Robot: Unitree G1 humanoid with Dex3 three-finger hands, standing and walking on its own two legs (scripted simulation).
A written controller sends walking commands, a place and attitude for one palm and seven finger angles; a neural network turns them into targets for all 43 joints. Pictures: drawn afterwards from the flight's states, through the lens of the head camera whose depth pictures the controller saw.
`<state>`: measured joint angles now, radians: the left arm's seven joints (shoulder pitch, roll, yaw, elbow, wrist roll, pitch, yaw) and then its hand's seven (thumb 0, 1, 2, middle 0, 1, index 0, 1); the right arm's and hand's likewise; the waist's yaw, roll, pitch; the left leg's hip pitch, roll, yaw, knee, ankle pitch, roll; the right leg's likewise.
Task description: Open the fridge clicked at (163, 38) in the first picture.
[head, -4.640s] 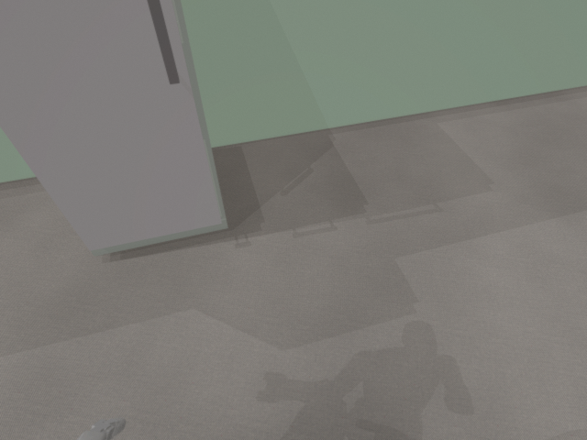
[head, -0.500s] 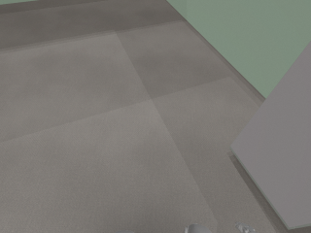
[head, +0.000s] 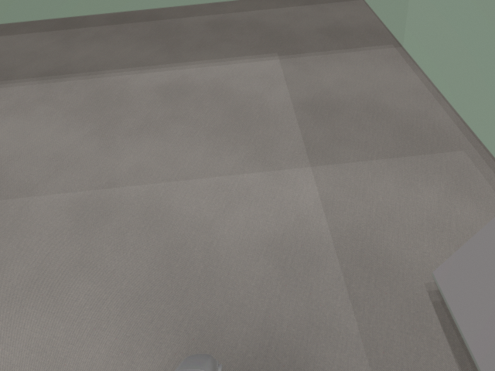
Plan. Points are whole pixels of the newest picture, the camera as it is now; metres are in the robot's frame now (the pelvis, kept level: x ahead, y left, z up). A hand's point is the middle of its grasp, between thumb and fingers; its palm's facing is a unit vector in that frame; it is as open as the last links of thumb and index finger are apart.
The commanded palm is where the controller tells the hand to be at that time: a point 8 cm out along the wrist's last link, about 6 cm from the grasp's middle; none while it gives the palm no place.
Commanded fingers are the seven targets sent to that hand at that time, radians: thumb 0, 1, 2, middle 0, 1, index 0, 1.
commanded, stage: walk to a spot facing it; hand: right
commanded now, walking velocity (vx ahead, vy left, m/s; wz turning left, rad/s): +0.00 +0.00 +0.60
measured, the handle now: out of the picture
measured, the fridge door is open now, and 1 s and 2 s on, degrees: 0 0 0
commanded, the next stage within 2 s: turn to face it in 1.00 s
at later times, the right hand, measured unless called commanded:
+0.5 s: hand out of the picture +0.14 -0.12 -0.16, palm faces -0.26 +0.94 -0.24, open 7.4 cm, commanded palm none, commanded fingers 0.00 -0.90 -0.90 0.20 0.30 0.20 0.30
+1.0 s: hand (302, 321) +0.24 -0.08 -0.18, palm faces -0.56 +0.81 -0.19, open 7.4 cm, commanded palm none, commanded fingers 0.00 -0.90 -0.90 0.20 0.30 0.20 0.30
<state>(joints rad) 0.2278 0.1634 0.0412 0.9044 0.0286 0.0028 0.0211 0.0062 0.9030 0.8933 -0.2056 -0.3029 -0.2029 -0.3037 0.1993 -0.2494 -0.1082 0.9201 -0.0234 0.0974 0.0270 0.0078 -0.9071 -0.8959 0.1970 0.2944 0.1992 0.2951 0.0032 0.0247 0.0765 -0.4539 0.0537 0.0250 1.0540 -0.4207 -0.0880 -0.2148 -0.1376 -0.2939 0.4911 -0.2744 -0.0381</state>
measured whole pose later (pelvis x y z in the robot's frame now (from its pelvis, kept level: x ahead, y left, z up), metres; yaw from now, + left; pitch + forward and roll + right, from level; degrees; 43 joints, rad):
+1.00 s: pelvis +0.05 +0.04 -0.01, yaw +36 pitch +0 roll +2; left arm 0.30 0.17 0.05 0.96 0.03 0.01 0.02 0.01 0.90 0.89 -0.20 -0.30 -0.20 -0.30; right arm 0.15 -0.23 -0.10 0.93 -0.02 0.08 0.03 0.01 -0.91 -0.90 0.20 0.29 0.20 0.29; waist 0.02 0.01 0.11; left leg -0.46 0.05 0.08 0.85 -0.37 -0.06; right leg -0.10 -0.14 -0.32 0.51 -0.39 0.01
